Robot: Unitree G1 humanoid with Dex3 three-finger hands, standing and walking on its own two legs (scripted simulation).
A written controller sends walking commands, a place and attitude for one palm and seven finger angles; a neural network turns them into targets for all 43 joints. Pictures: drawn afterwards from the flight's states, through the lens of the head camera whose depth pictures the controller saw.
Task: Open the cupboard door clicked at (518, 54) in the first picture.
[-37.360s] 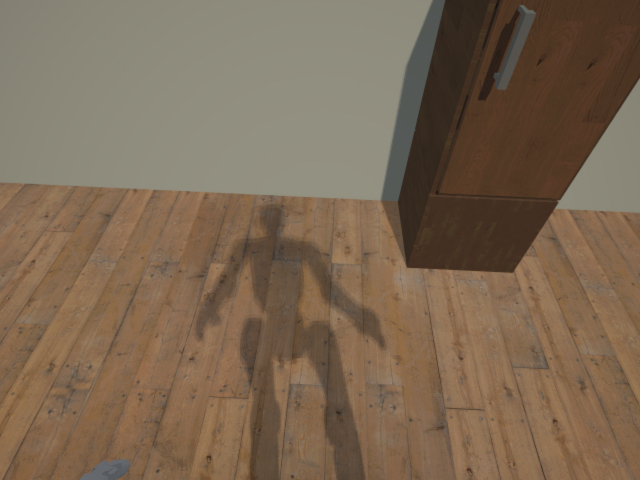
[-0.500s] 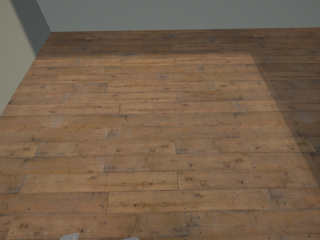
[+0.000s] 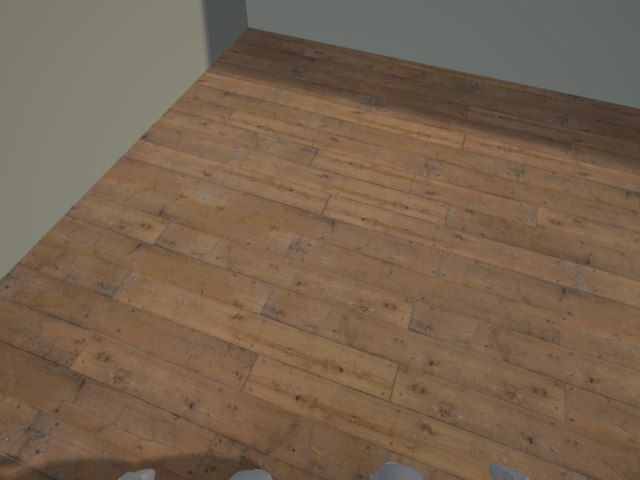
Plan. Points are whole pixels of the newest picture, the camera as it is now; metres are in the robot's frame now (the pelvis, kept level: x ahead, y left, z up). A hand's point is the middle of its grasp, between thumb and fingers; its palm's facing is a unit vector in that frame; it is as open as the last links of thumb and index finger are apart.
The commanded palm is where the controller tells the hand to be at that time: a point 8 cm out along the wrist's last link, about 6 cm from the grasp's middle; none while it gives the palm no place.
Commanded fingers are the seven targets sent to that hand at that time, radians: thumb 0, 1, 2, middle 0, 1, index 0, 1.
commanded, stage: turn to face it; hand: left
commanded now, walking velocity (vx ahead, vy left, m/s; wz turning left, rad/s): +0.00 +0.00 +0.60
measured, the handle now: out of the picture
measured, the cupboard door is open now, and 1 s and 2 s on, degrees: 38 38 38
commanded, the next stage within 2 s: none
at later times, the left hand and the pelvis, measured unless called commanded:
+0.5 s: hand out of the picture +0.01 +0.21 -0.18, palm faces +0.35 -0.91 -0.22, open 7.4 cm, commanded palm none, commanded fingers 0.00 0.90 0.90 -0.20 -0.30 -0.20 -0.30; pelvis +0.02 +0.00 +0.00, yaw +19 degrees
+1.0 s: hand out of the picture +0.00 +0.16 -0.15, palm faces +0.57 -0.78 -0.24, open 7.4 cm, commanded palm none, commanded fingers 0.00 0.90 0.90 -0.20 -0.30 -0.20 -0.30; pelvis +0.05 -0.03 +0.01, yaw +37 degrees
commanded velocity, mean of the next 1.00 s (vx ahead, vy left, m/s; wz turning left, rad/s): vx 0.00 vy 0.00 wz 0.60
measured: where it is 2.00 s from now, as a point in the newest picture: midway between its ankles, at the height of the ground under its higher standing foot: outside the picture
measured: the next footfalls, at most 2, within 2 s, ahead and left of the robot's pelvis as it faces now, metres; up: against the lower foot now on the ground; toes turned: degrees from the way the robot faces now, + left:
right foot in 0.08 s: +0.07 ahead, -0.14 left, +0.00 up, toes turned +0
left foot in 0.40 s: +0.03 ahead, +0.11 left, +0.00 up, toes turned +21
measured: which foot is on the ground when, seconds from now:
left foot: down 0.00-0.08, up 0.10-0.38, down 0.40-0.76, up 0.78-1.00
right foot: up 0.00-0.06, down 0.08-0.40, up 0.42-0.74, down 0.76-1.00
